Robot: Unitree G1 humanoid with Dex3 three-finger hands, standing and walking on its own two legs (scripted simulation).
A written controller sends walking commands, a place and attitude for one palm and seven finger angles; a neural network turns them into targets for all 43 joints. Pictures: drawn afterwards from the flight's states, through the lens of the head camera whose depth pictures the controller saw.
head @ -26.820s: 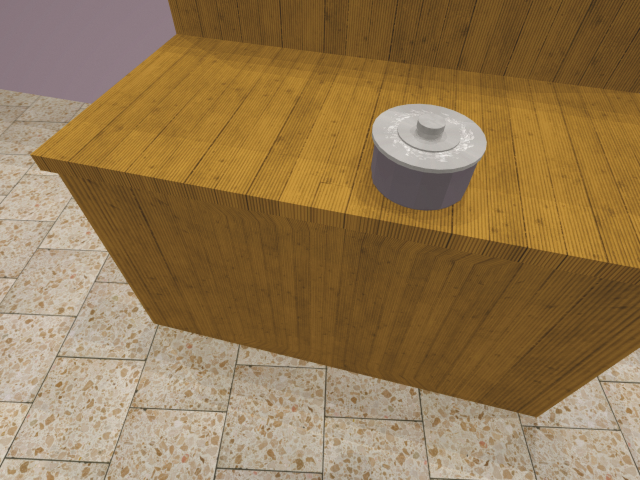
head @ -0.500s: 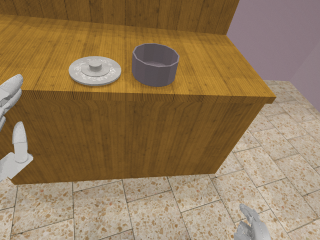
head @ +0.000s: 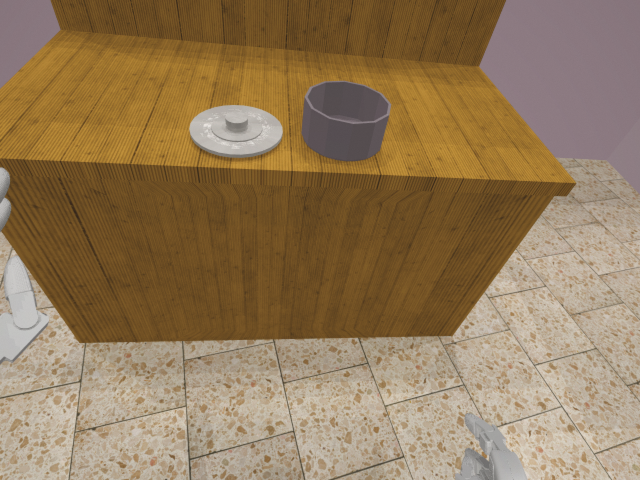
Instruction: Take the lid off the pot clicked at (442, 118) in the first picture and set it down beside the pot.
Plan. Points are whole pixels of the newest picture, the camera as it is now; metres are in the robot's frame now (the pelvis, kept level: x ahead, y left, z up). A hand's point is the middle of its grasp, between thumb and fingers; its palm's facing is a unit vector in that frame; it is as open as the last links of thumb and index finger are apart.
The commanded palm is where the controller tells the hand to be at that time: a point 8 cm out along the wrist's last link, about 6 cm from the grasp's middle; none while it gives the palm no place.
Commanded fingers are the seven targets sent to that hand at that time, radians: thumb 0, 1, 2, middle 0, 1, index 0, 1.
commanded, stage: stop stepping back and stand still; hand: left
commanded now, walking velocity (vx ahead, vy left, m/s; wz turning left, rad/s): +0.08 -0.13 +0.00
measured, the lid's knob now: (236, 120) +0.80 +0.19 +0.03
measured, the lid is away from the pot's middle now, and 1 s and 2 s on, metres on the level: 0.24 0.24 0.24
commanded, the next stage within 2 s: let the arm hang, fingers relaxed in 0.12 s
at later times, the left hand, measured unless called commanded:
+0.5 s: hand out of the picture +0.05 +0.16 -0.19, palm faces +0.08 -0.98 -0.15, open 6.8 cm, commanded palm none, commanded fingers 0.00 0.90 0.90 -0.20 -0.30 -0.20 -0.30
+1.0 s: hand out of the picture +0.06 +0.15 -0.17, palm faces +0.04 -0.98 -0.21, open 7.2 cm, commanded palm none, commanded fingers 0.00 0.90 0.90 -0.20 -0.30 -0.20 -0.30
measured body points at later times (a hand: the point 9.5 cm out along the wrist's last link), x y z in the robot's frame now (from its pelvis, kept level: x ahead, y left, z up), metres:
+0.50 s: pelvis +0.03 -0.02 -0.01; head +0.06 +0.01 +0.44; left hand +0.05 +0.21 -0.17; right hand +0.08 -0.28 -0.13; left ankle +0.03 +0.09 -0.73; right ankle -0.03 -0.13 -0.73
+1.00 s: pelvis +0.05 -0.03 +0.01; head +0.07 -0.03 +0.45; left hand +0.06 +0.20 -0.15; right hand +0.03 -0.24 -0.16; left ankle +0.03 +0.09 -0.73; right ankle -0.03 -0.13 -0.73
